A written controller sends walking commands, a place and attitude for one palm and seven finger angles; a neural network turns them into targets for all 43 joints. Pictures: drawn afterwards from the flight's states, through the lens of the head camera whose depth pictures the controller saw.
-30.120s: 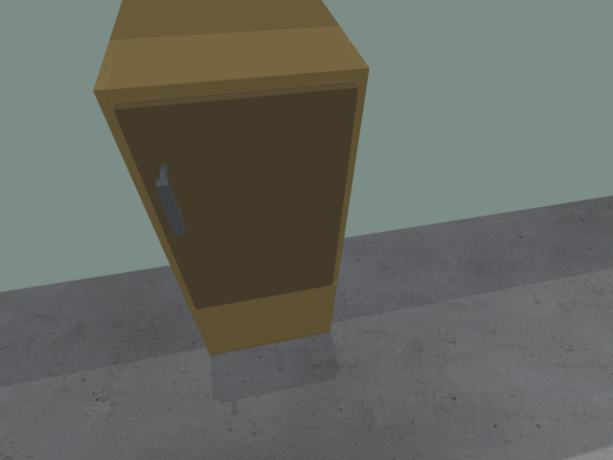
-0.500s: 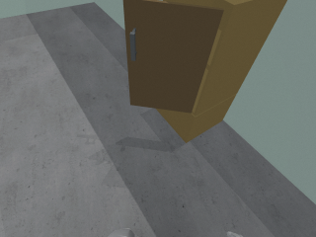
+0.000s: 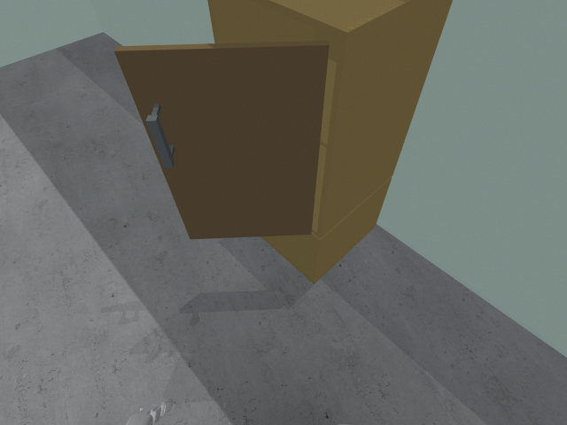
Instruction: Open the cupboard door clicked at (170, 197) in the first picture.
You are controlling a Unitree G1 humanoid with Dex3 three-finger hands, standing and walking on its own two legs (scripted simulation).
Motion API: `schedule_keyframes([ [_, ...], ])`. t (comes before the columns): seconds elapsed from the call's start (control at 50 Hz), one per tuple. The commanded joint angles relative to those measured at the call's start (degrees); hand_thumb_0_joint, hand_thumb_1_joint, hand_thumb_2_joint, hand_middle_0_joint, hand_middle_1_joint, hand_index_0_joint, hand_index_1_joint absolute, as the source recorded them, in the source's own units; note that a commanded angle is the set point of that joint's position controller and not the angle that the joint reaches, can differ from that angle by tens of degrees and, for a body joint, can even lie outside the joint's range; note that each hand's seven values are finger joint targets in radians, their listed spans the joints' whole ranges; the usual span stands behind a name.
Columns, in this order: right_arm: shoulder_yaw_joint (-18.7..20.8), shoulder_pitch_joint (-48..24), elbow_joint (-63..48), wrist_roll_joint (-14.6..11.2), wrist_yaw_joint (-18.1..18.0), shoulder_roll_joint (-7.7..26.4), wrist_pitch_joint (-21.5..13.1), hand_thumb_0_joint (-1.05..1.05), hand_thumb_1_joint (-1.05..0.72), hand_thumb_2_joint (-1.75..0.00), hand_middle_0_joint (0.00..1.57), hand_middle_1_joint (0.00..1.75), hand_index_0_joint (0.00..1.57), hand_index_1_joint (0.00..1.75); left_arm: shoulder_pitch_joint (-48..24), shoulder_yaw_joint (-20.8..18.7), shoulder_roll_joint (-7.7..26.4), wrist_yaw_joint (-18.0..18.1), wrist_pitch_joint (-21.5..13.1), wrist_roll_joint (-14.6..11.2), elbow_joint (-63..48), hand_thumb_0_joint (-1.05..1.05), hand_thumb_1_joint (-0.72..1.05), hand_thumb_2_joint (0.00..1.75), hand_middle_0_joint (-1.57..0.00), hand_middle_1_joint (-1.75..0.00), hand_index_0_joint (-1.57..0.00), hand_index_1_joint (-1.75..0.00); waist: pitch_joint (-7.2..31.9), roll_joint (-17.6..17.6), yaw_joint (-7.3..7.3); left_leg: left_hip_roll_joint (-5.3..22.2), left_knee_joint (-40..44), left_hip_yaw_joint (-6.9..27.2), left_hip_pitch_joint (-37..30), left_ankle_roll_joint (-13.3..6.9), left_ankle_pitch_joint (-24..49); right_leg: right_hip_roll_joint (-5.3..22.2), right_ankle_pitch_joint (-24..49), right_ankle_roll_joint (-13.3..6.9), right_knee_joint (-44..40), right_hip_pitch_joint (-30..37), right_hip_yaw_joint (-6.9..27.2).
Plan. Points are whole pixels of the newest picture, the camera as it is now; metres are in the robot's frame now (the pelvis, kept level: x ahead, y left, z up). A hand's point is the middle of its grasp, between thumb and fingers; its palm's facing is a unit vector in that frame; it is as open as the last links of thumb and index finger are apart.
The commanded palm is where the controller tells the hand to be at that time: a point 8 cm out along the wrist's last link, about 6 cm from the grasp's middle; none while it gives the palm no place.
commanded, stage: come to a stop and stand still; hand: left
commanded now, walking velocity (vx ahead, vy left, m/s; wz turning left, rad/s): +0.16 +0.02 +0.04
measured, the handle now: (163, 136) +0.65 +0.26 +0.01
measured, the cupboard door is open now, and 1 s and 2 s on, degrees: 48 48 48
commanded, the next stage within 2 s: look again from close up in 1.40 s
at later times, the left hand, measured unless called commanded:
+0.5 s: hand out of the picture +0.06 +0.20 -0.17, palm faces +0.06 -0.98 -0.21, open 7.3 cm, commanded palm none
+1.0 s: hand out of the picture +0.06 +0.18 -0.17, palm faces +0.03 -0.99 -0.17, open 7.3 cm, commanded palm none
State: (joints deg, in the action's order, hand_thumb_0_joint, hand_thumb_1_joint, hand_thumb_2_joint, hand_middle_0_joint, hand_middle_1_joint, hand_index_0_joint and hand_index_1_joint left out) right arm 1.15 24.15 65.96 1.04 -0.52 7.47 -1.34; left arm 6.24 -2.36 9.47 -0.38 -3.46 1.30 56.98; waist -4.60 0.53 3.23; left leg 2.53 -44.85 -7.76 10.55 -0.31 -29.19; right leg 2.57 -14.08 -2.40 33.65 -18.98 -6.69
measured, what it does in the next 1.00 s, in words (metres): steps on the spot: left foot, then right foot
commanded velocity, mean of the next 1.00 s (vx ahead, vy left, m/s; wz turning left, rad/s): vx -0.06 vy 0.03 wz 0.00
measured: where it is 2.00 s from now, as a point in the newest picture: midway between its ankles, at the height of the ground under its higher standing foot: outside the picture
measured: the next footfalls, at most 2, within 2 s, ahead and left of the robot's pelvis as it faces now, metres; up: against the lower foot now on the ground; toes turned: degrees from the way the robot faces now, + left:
left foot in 0.24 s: +0.12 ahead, +0.12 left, +0.00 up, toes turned +5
right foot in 0.56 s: +0.05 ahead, -0.11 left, +0.00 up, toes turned -3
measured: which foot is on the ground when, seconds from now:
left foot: up 0.00-0.22, down 0.24-1.00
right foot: down 0.00-0.32, up 0.34-0.54, down 0.56-1.00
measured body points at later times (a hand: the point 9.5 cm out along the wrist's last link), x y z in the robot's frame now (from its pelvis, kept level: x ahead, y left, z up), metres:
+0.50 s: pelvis +0.04 +0.02 +0.00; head +0.08 +0.02 +0.45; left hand +0.06 +0.25 -0.16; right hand +0.15 -0.22 -0.14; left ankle +0.12 +0.13 -0.73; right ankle +0.00 -0.10 -0.70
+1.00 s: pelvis +0.05 +0.01 +0.01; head +0.07 +0.02 +0.46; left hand +0.06 +0.23 -0.16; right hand +0.03 -0.22 -0.14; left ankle +0.07 +0.12 -0.73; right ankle +0.01 -0.11 -0.73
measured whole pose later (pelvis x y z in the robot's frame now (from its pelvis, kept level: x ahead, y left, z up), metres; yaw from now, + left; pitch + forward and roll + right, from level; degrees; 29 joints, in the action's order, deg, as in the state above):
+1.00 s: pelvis +0.05 +0.01 +0.01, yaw +0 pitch -2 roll +0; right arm 0.4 16.4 66.1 0.8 -1.9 8.6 0.7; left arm 14.0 -0.9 9.2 1.9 0.1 0.4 63.9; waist -3.6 -2.0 0.2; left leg 0.2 -26.4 -1.2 12.4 -0.2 -12.2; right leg 1.3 -18.1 0.3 25.2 -5.4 -2.3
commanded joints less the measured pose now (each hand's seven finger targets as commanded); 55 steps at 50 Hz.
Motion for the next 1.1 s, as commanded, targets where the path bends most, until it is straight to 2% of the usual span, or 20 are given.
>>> schedule_keyframes([
  [0.0, 1.5, -6.5, -5.7, -0.5, -0.3, 4.3, -1.1, 0.00, -0.90, -0.90, 0.20, 0.30, 0.20, 0.30, 13.8, -2.0, 8.7, 1.7, 0.2, -0.7, 1.9, 0.00, 0.90, 0.90, -0.20, -0.30, -0.20, -0.30, 4.6, -7.1, -6.56, 2.9, -19.7, 6.9, 23.4, 0.8, 1.1, 18.7, 28.2, -10.6, -15.9, 20.0, 17.4],
  [0.08, 0.7, -2.7, -3.4, -0.2, -0.2, -0.1, 0.4, 0.00, -0.90, -0.90, 0.20, 0.30, 0.20, 0.30, 8.6, -0.9, 4.0, 2.0, -0.3, -0.1, 0.9, 0.00, 0.90, 0.90, -0.20, -0.30, -0.20, -0.30, 3.9, -6.4, -2.18, 2.5, -4.3, 4.7, 11.8, 2.7, 7.9, 13.4, 34.3, -6.9, -17.0, 8.4, 5.7],
  [0.18, 0.8, -2.0, -3.2, -0.4, -0.5, 2.5, 1.4, 0.00, -0.90, -0.90, 0.20, 0.30, 0.20, 0.30, 6.5, -1.1, 7.2, 2.6, 1.5, -0.7, 1.2, 0.00, 0.90, 0.90, -0.20, -0.30, -0.20, -0.30, 6.0, -5.6, -1.37, -0.7, 16.7, 3.4, -0.3, 3.4, 24.0, 10.4, 29.3, -3.5, -8.4, 6.1, 4.3],
  [0.24, 2.4, -5.0, -5.7, 0.0, -1.5, 10.7, 1.2, 0.00, -0.90, -0.90, 0.20, 0.30, 0.20, 0.30, 10.5, -0.4, 4.3, 3.1, 3.5, -1.1, 0.8, 0.00, 0.90, 0.90, -0.20, -0.30, -0.20, -0.30, 6.3, 5.8, -3.36, 13.2, 20.0, 15.2, -0.4, -4.9, 52.6, 2.8, -0.4, 2.7, -2.8, 4.0, 1.5],
  [0.26, 2.7, -6.4, -6.3, 0.1, -1.5, 11.8, 1.9, 0.00, -0.90, -0.90, 0.20, 0.30, 0.20, 0.30, 11.1, -0.2, 3.9, 3.3, 4.3, -0.6, 1.0, 0.00, 0.90, 0.90, -0.20, -0.30, -0.20, -0.30, 2.4, 3.5, -3.49, 14.4, 22.1, 15.1, 4.9, -6.2, 44.0, 1.1, -9.9, 2.5, -0.5, 5.3, 1.8],
  [0.28, 2.5, -8.8, -7.2, 0.2, -1.9, 11.4, 1.9, 0.00, -0.90, -0.90, 0.20, 0.30, 0.20, 0.30, 10.8, -0.3, 3.4, 2.9, 4.9, -0.7, 0.7, 0.00, 0.90, 0.90, -0.20, -0.30, -0.20, -0.30, -0.5, 7.0, -3.86, 14.5, 24.8, 17.1, 7.1, -7.3, 43.2, 0.7, -11.0, 2.8, 2.3, 3.5, 1.7],
  [0.32, 2.5, -10.0, -8.1, 0.4, -2.4, 11.8, 2.0, 0.00, -0.90, -0.90, 0.20, 0.30, 0.20, 0.30, 10.7, -0.6, 5.0, 2.4, 5.9, -0.8, 0.8, 0.00, 0.90, 0.90, -0.20, -0.30, -0.20, -0.30, 1.0, 14.0, -3.11, 16.3, 28.4, 19.3, 6.8, -9.9, 41.8, 0.1, -18.4, 2.7, 13.5, 2.1, 3.9],
  [0.38, 3.0, -12.6, -10.1, 0.6, -2.6, 12.9, 2.5, 0.00, -0.90, -0.90, 0.20, 0.30, 0.20, 0.30, 11.4, -1.1, 5.4, 2.1, 6.2, -0.6, 0.2, 0.00, 0.90, 0.90, -0.20, -0.30, -0.20, -0.30, 5.9, 10.4, -3.23, 16.5, 25.9, 18.5, 2.8, -11.4, 39.0, -0.1, -18.8, 2.2, 18.1, -0.4, 6.4],
  [0.46, 3.6, -13.8, -11.2, 0.5, -2.2, 13.5, 2.6, 0.00, -0.90, -0.90, 0.20, 0.30, 0.20, 0.30, 12.8, -0.7, 3.8, 1.7, 5.6, -0.3, -0.2, 0.00, 0.90, 0.90, -0.20, -0.30, -0.20, -0.30, 9.8, 4.4, -3.31, 15.0, 25.2, 16.6, 0.9, -10.0, 29.3, -0.7, -13.6, 2.6, 8.9, 3.0, 4.5],
  [0.5, 3.6, -14.9, -11.0, 0.0, -1.7, 12.8, 2.9, 0.00, -0.90, -0.90, 0.20, 0.30, 0.20, 0.30, 16.3, -0.7, 3.4, 1.8, 5.1, -0.1, 1.0, 0.00, 0.90, 0.90, -0.20, -0.30, -0.20, -0.30, 9.2, 3.5, -4.67, 10.7, 23.5, 13.8, 5.6, -6.3, 16.8, -1.0, -3.9, 2.6, -5.2, 10.0, 3.7],
  [0.52, 3.3, -14.5, -11.1, -0.3, -1.4, 10.5, 3.1, 0.00, -0.90, -0.90, 0.20, 0.30, 0.20, 0.30, 16.8, -0.8, 5.2, 1.9, 4.7, 0.3, 1.1, 0.00, 0.90, 0.90, -0.20, -0.30, -0.20, -0.30, 7.0, -2.0, -4.42, 5.9, 20.0, 11.1, 8.9, -3.1, 10.2, 2.0, -4.6, 1.3, -14.2, 11.0, 9.8],
  [0.54, 2.7, -15.2, -11.9, -0.7, -0.9, 6.9, 3.6, 0.00, -0.90, -0.90, 0.20, 0.30, 0.20, 0.30, 15.0, -0.9, 8.5, 2.0, 4.1, 0.5, 0.7, 0.00, 0.90, 0.90, -0.20, -0.30, -0.20, -0.30, 3.9, -12.5, -3.55, 0.3, 14.9, 6.5, 10.9, 0.7, 5.6, 10.9, -12.2, -2.0, -21.2, 6.0, 20.3],
  [0.56, 2.1, -16.4, -12.2, -0.2, -0.2, 6.2, 3.6, 0.00, -0.90, -0.90, 0.20, 0.30, 0.20, 0.30, 11.4, -0.6, 9.6, 2.0, 3.6, 0.1, -0.3, 0.00, 0.90, 0.90, -0.20, -0.30, -0.20, -0.30, 1.2, -13.1, -3.30, -1.0, 11.8, 6.2, 7.5, 1.6, 6.6, 15.3, -18.1, -4.9, -25.9, -1.6, 22.8],
  [0.58, 2.1, -16.1, -11.7, 0.0, 0.4, 6.2, 3.3, 0.00, -0.90, -0.90, 0.20, 0.30, 0.20, 0.30, 8.8, -0.2, 10.0, 1.8, 3.5, 0.2, -1.0, 0.00, 0.90, 0.90, -0.20, -0.30, -0.20, -0.30, 0.9, -8.2, -2.48, -1.5, 9.6, 6.7, 4.0, 1.3, 7.6, 14.5, -19.3, -5.6, -25.5, -4.9, 21.3],
  [0.64, 1.5, -13.0, -8.0, 0.3, 0.1, 6.1, 2.3, 0.00, -0.90, -0.90, 0.20, 0.30, 0.20, 0.30, 8.6, 0.6, 7.5, 1.9, 1.8, -0.6, 1.2, 0.00, 0.90, 0.90, -0.20, -0.30, -0.20, -0.30, -0.1, -9.4, -2.08, -0.8, 13.1, 7.5, 3.0, 1.1, 17.3, 10.6, -0.1, -3.3, -20.2, 0.0, 16.2],
  [0.7, 1.0, -10.1, -5.5, 0.0, -0.2, 6.6, 1.1, 0.00, -0.90, -0.90, 0.20, 0.30, 0.20, 0.30, 10.5, 0.5, 7.2, 2.0, 1.4, -0.7, 2.5, 0.00, 0.90, 0.90, -0.20, -0.30, -0.20, -0.30, 0.5, -4.5, -2.55, 0.1, 18.2, 7.9, 0.7, 1.1, 24.6, 8.3, 9.0, -1.2, -15.7, 4.3, 12.6],
  [0.76, 0.8, -9.2, -4.5, -0.1, -0.9, 7.5, 1.0, 0.00, -0.90, -0.90, 0.20, 0.30, 0.20, 0.30, 12.5, 0.1, 6.8, 2.3, 1.6, -0.8, 3.5, 0.00, 0.90, 0.90, -0.20, -0.30, -0.20, -0.30, 0.5, -6.8, -3.66, 1.7, 19.4, 8.4, 0.9, 0.9, 26.6, 7.1, 14.7, -0.6, -14.4, 8.0, 11.2],
  [0.78, 0.7, -8.8, -3.9, -0.2, -1.1, 7.5, 0.8, 0.00, -0.90, -0.90, 0.20, 0.30, 0.20, 0.30, 12.6, 0.2, 6.9, 2.3, 1.8, -0.9, 4.0, 0.00, 0.90, 0.90, -0.20, -0.30, -0.20, -0.30, 2.7, -2.6, -3.72, 1.6, 19.8, 8.8, 0.0, 0.7, 29.3, 7.3, 17.5, -0.5, -12.8, 9.9, 10.2],
  [0.92, 0.3, -7.1, -2.2, -0.2, -1.7, 7.3, 1.0, 0.00, -0.90, -0.90, 0.20, 0.30, 0.20, 0.30, 11.7, 0.5, 5.3, 2.5, 3.2, -1.0, 5.1, 0.00, 0.90, 0.90, -0.20, -0.30, -0.20, -0.30, 0.9, 0.5, -3.92, 2.8, 22.9, 11.1, 1.3, -0.5, 26.1, 4.5, 3.5, 0.4, -13.6, 10.3, 8.3],
  [1.08, 0.2, -5.7, -1.6, -0.3, -1.8, 6.8, 0.6, 0.00, -0.90, -0.90, 0.20, 0.30, 0.20, 0.30, 12.3, 0.9, 4.5, 2.4, 3.2, -0.9, 6.1, 0.00, 0.90, 0.90, -0.20, -0.30, -0.20, -0.30, 0.7, -0.8, -3.77, 2.8, 24.7, 11.6, 0.5, -0.8, 25.1, 3.9, 3.0, 1.0, -14.4, 10.7, 7.9],
])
